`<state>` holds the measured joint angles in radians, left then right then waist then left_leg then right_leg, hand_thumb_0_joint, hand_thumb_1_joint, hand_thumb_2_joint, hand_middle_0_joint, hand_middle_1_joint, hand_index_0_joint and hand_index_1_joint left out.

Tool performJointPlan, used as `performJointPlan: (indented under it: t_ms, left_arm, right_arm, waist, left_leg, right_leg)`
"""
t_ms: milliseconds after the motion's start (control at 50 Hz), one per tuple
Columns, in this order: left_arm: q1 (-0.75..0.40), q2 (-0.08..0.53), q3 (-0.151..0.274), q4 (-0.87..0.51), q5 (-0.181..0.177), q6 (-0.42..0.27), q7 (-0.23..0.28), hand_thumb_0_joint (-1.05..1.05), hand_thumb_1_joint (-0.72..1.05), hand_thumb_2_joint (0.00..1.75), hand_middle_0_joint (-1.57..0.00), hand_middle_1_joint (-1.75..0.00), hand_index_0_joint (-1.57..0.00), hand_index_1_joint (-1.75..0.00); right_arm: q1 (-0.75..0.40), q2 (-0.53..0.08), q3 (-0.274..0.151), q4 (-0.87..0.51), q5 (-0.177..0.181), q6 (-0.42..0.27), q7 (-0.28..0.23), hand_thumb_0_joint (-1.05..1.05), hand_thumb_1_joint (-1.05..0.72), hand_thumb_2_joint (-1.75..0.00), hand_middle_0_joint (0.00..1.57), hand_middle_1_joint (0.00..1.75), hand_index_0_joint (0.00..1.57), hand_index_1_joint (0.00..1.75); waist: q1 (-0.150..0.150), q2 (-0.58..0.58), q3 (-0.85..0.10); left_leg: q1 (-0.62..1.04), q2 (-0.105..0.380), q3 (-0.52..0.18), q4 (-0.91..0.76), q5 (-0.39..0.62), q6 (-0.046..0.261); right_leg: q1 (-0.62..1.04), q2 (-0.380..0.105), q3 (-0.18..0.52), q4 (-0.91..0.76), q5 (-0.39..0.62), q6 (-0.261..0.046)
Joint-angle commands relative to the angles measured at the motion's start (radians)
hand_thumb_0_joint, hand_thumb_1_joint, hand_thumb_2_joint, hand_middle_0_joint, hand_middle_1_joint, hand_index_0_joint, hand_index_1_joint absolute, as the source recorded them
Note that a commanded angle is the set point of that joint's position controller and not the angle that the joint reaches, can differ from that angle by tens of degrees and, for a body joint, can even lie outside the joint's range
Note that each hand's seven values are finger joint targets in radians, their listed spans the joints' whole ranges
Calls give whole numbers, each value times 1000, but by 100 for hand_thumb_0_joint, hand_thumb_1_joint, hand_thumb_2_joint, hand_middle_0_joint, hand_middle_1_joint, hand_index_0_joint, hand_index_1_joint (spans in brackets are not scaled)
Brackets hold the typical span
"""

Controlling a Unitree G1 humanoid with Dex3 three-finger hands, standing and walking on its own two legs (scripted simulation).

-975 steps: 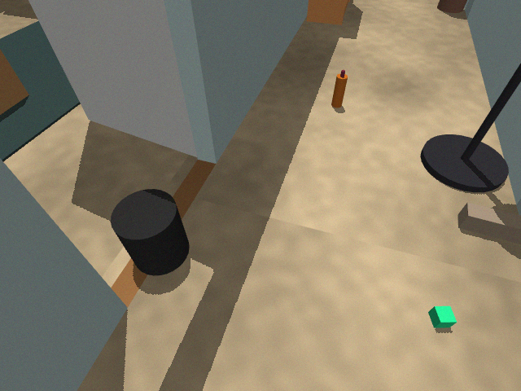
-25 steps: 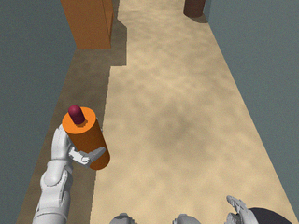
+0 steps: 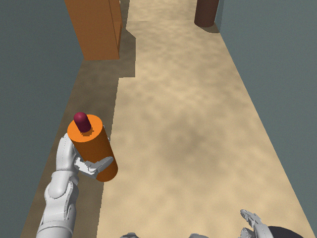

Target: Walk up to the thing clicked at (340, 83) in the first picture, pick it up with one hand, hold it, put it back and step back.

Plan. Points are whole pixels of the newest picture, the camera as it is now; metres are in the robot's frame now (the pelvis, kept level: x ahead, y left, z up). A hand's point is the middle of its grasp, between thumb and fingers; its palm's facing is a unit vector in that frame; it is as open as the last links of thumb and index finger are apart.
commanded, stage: hold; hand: left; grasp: from the side
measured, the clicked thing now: (95, 148) +0.32 +0.17 +0.06
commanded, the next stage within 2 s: none
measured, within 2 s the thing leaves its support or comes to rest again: neither
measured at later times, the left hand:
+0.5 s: hand (93, 149) +0.32 +0.17 +0.06, palm faces +0.02 -1.00 +0.01, open 10.1 cm
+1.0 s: hand (93, 146) +0.32 +0.17 +0.06, palm faces +0.02 -1.00 +0.02, open 10.1 cm
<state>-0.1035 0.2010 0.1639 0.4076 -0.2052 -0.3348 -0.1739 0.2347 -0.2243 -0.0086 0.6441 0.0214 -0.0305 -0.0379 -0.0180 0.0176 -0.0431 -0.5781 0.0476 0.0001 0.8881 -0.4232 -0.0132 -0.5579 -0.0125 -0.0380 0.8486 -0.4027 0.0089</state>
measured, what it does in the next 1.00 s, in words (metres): stands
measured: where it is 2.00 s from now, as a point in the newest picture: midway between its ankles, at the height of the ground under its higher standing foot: outside the picture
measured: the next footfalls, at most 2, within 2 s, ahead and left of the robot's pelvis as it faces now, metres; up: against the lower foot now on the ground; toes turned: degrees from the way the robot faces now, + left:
none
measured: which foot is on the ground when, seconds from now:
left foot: down 0.00-1.00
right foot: down 0.00-1.00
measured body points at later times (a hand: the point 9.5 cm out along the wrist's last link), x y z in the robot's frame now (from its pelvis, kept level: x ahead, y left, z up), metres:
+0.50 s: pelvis +0.00 +0.00 +0.01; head +0.03 +0.01 +0.45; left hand +0.31 +0.23 +0.06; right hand +0.14 -0.24 -0.10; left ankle +0.02 +0.12 -0.70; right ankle +0.02 -0.13 -0.70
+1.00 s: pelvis +0.00 +0.01 +0.01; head +0.04 +0.01 +0.46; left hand +0.32 +0.23 +0.06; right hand +0.13 -0.24 -0.10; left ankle +0.02 +0.12 -0.70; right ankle +0.02 -0.13 -0.70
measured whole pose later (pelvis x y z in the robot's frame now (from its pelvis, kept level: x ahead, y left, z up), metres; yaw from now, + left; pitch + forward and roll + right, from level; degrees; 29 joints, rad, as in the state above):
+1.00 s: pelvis +0.00 +0.01 +0.01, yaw +0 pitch +5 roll -1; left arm -0.12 0.20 0.16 0.43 -0.20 -0.35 -0.16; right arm 0.24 -0.22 -0.01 0.66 0.02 -0.04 -0.03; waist -0.02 0.01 -0.03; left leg -0.53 0.04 0.01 0.84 -0.40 0.00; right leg -0.50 -0.02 -0.03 0.79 -0.38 0.02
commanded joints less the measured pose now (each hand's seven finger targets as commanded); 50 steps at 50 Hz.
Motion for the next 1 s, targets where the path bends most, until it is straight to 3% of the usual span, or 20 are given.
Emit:
performJointPlan:
  t_ms: [0, 120, 180, 200, 260, 280, 300, 320, 340, 380, 460, 500, 540, 580, 600, 640, 700, 760, 860, 980]
  left_arm:
    - [-274, 148, 59, -239, -19, -72, 6, 0, 12, 115, -126, -138, -128, -137]
    - [-262, 111, 11, -237, -18, -66, -3, 0, 9, 114, -125, -138, -127, -137]
    - [-264, 147, 61, -214, -22, -67, 5, 0, 10, 115, -126, -139, -128, -138]
    - [-273, 136, 40, -234, -18, -70, 6, 0, 12, 116, -126, -139, -128, -138]
    - [-260, 143, 56, -223, -21, -68, 7, 0, 10, 118, -126, -140, -129, -140]
    - [-277, 120, 22, -243, -19, -70, 4, 0, 9, 117, -126, -141, -129, -140]
    - [-277, 142, 45, -225, -16, -70, 5, 0, 11, 118, -127, -140, -129, -140]
    - [-272, 126, 26, -236, -17, -72, 2, 0, 9, 117, -126, -140, -128, -140]
    - [-289, 152, 53, -224, -15, -70, 3, 0, 10, 117, -126, -140, -128, -139]
    - [-248, 125, 38, -196, -18, -65, 3, 0, 8, 117, -126, -140, -128, -139]
    - [-280, 135, 38, -224, -14, -69, 7, 0, 8, 117, -125, -139, -127, -139]
    - [-248, 113, 23, -187, -12, -66, 7, 0, 9, 116, -124, -138, -126, -138]
    - [-311, 139, 43, -214, -13, -78, 7, 0, 9, 118, -125, -139, -127, -139]
    - [-313, 123, 28, -222, -14, -82, 8, 0, 11, 117, -125, -139, -127, -138]
    - [-321, 155, 58, -215, -12, -86, 10, 0, 11, 118, -126, -140, -128, -140]
    - [-311, 144, 43, -226, -12, -88, 9, 0, 12, 118, -126, -140, -128, -139]
    - [-246, 104, 7, -187, -11, -76, 3, 0, 10, 116, -126, -140, -128, -139]
    - [-274, 107, 19, -154, -14, -70, 5, 0, 10, 117, -125, -139, -127, -138]
    - [-329, 153, 55, -230, -13, -89, 13, 0, 12, 118, -125, -140, -128, -139]
    - [-250, 115, 23, -189, -8, -86, 10, 0, 10, 118, -124, -139, -126, -139]
  right_arm:
    - [-40, -138, -45, -128, -3, -49, -13, 0, -91, -90, 20, 30, 20, 30]
    - [-45, -134, -41, -126, -2, -58, -14, 0, -91, -90, 20, 30, 20, 30]
    - [-48, -135, -41, -122, 0, -59, -14, 0, -91, -90, 20, 30, 20, 30]
    - [-56, -136, -41, -128, -1, -60, -15, 0, -91, -90, 20, 30, 20, 30]
    - [-43, -132, -38, -120, -1, -61, -16, 0, -91, -90, 20, 30, 20, 30]
    - [-47, -130, -36, -124, -1, -62, -15, 0, -91, -90, 20, 30, 20, 30]
    - [-52, -137, -41, -121, 0, -63, -16, 0, -91, -90, 20, 30, 20, 30]
    - [-50, -134, -39, -121, 0, -61, -16, 0, -91, -90, 20, 30, 20, 30]
    - [-45, -140, -45, -116, -1, -60, -17, 0, -91, -90, 20, 30, 20, 30]
    - [-55, -136, -39, -121, 1, -62, -15, 0, -91, -90, 20, 30, 20, 30]
    - [-44, -135, -42, -120, -2, -59, -14, 0, -91, -90, 20, 30, 20, 30]
    - [-40, -135, -40, -115, -2, -61, -12, 0, -91, -90, 20, 30, 20, 30]
    - [-32, -132, -41, -108, -3, -60, -11, 0, -91, -90, 20, 30, 20, 30]
    - [-46, -130, -38, -115, -3, -60, -9, 0, -91, -90, 20, 30, 20, 30]
    - [-46, -135, -42, -115, -3, -61, -9, 0, -91, -90, 20, 30, 20, 30]
    - [-33, -138, -44, -113, -3, -63, -10, 0, -91, -90, 20, 30, 20, 30]
    - [-40, -143, -46, -119, 0, -63, -7, 0, -91, -90, 20, 30, 20, 30]
    - [-31, -141, -48, -105, -1, -60, -5, 0, -91, -90, 20, 30, 20, 30]
    - [-33, -135, -44, -112, -3, -58, -6, 0, -91, -90, 20, 30, 20, 30]
    - [-23, -137, -48, -105, -5, -57, -4, 0, -91, -90, 20, 30, 20, 30]
  waist:
    - [-1, -7, -258]
    - [-14, 2, -233]
    - [-1, -2, -214]
    - [-6, -23, -230]
    - [0, -8, -245]
    - [-8, 2, -240]
    - [-4, 1, -233]
    - [-5, 5, -244]
    - [-8, -1, -243]
    - [-2, -15, -199]
    - [-4, -12, -261]
    - [-6, -21, -219]
    - [-13, 11, -247]
    - [-2, 9, -219]
    - [-1, 14, -225]
    - [-3, 13, -275]
    - [-2, 12, -231]
    - [-11, -13, -213]
    - [5, -2, -252]
    - [-3, 9, -270]
  left_leg:
    - [118, -34, 0, -151, 168, 18]
    - [139, -33, -2, -166, 157, 17]
    - [120, -34, -1, -169, 143, 19]
    - [129, -33, -1, -172, 152, 19]
    - [141, -37, 4, -164, 189, 21]
    - [154, -37, 4, -169, 194, 19]
    - [154, -34, 1, -173, 185, 18]
    - [165, -34, 0, -174, 195, 17]
    - [159, -33, -1, -173, 192, 19]
    - [136, -35, 1, -181, 161, 19]
    - [154, -38, 6, -168, 219, 20]
    - [150, -32, -1, -178, 223, 17]
    - [169, -32, -2, -172, 230, 17]
    - [143, -33, -1, -182, 186, 15]
    - [146, -34, -3, -184, 168, 17]
    - [179, -30, -9, -185, 209, 14]
    - [176, -25, -15, -197, 218, 9]
    - [153, -26, -11, -181, 229, 13]
    - [162, -35, -1, -178, 229, 18]
    - [186, -31, -2, -171, 292, 15]
  right_leg:
    - [128, 17, 3, -136, 197, -18]
    - [120, 18, 0, -147, 189, -19]
    - [123, 17, 2, -151, 175, -19]
    - [133, 18, 0, -154, 181, -19]
    - [150, 14, 7, -157, 223, -15]
    - [151, 14, 6, -155, 228, -16]
    - [134, 17, 3, -154, 214, -18]
    - [147, 17, 2, -152, 223, -19]
    - [136, 18, 2, -157, 220, -18]
    - [131, 17, 2, -165, 189, -19]
    - [165, 15, 6, -163, 250, -18]
    - [147, 20, -3, -152, 249, -20]
    - [142, 18, -1, -151, 253, -20]
    - [136, 18, -1, -154, 212, -23]
    - [139, 17, 0, -159, 194, -22]
    - [161, 20, -5, -149, 227, -24]
    - [139, 27, -14, -146, 228, -27]
    - [129, 24, -11, -153, 244, -24]
    - [164, 15, 1, -161, 253, -19]
    - [173, 19, -4, -150, 308, -21]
